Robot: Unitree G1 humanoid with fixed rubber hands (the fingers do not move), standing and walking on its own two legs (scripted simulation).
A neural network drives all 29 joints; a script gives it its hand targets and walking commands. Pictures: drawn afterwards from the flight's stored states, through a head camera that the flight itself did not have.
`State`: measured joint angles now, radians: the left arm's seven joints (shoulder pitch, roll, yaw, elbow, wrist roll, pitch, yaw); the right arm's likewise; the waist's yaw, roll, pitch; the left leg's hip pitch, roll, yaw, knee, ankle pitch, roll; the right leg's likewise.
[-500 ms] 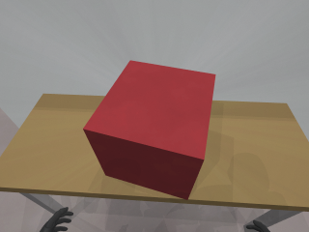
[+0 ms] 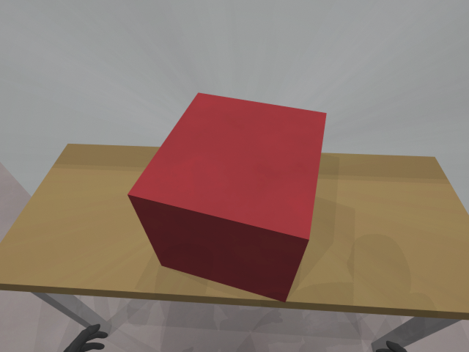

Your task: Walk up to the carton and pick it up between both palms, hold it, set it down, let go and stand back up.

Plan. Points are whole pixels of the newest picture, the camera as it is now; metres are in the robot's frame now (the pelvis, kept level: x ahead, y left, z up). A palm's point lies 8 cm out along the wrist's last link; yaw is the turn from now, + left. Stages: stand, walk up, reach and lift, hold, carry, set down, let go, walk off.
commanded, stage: stand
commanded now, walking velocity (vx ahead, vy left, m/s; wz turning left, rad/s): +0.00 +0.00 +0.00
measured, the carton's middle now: (239, 193) +0.44 +0.01 -0.01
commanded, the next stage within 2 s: none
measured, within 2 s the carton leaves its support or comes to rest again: neither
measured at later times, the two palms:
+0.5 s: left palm out of the picture +0.10 +0.30 -0.09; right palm out of the picture +0.09 -0.29 -0.11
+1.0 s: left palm out of the picture +0.09 +0.30 -0.09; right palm out of the picture +0.08 -0.29 -0.11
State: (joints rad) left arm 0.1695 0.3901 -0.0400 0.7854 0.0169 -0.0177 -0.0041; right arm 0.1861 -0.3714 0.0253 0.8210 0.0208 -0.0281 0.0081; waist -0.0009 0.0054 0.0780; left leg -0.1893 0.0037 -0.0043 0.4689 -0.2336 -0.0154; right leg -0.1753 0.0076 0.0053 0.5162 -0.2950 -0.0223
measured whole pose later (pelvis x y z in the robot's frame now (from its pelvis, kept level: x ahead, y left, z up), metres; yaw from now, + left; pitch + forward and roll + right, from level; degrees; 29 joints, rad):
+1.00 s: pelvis -0.02 +0.00 +0.00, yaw +0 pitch -4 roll +1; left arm 0.17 0.39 -0.04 0.88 0.02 -0.02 0.00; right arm 0.18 -0.37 0.03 0.90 0.02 -0.03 0.01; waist 0.00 0.01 0.08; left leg -0.19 0.00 0.00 0.46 -0.21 -0.01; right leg -0.18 0.01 0.01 0.51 -0.27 -0.02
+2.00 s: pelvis -0.02 +0.00 +0.00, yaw +0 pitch -4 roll +1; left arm 0.17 0.39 -0.04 0.90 0.02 -0.02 0.00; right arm 0.17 -0.37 0.03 0.93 0.02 -0.03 0.01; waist 0.00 0.01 0.08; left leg -0.19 0.00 0.00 0.45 -0.19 -0.01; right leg -0.18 0.01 0.01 0.50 -0.26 -0.02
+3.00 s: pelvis -0.02 +0.00 +0.00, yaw +0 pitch -4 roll +1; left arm 0.17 0.39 -0.04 0.91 0.02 -0.02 0.00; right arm 0.17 -0.37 0.03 0.93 0.02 -0.03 0.01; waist 0.00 0.01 0.08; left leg -0.19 0.00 0.00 0.44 -0.19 -0.01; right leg -0.18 0.01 0.01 0.49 -0.25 -0.02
